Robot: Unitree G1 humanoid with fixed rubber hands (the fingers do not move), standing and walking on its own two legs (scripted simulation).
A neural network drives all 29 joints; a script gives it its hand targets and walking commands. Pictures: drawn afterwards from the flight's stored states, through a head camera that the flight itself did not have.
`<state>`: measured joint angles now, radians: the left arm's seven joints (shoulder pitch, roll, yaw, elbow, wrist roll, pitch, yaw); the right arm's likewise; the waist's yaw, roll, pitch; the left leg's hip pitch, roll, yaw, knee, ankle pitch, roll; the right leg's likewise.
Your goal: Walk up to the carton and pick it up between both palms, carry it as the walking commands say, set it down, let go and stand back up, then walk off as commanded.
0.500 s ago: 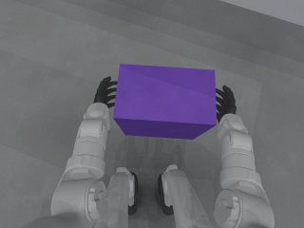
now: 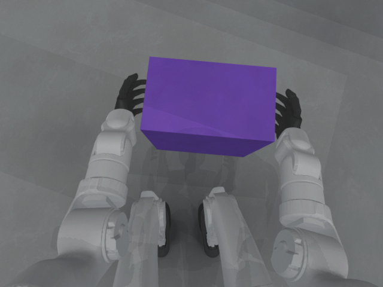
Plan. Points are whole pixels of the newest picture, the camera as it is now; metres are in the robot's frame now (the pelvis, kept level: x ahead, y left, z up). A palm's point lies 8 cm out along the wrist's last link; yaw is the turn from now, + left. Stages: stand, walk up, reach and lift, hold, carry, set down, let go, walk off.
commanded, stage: set down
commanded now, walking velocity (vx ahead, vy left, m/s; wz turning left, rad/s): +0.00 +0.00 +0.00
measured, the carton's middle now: (205, 116) +0.45 -0.06 -0.16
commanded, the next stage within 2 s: none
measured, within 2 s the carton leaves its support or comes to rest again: neither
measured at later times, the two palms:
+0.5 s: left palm (138, 112) +0.48 +0.10 -0.19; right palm (272, 129) +0.42 -0.23 -0.18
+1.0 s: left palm (147, 107) +0.52 +0.09 -0.26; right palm (263, 128) +0.44 -0.24 -0.26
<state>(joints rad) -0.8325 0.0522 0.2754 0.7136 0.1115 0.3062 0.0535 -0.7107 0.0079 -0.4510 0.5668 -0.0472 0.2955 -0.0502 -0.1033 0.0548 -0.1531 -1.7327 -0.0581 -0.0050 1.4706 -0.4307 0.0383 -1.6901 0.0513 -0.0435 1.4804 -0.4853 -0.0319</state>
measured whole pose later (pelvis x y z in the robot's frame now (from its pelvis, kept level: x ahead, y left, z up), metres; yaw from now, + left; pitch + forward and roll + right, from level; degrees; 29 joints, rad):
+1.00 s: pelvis -0.07 +0.00 -0.13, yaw -2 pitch +26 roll -1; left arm -1.50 0.34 0.20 0.93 0.00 0.34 0.04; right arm -1.32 -0.15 -0.44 0.68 0.03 0.34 -0.15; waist -0.11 0.02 0.52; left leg -1.95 -0.05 0.01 1.95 -0.45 0.02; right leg -1.92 0.07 -0.07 1.96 -0.50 -0.04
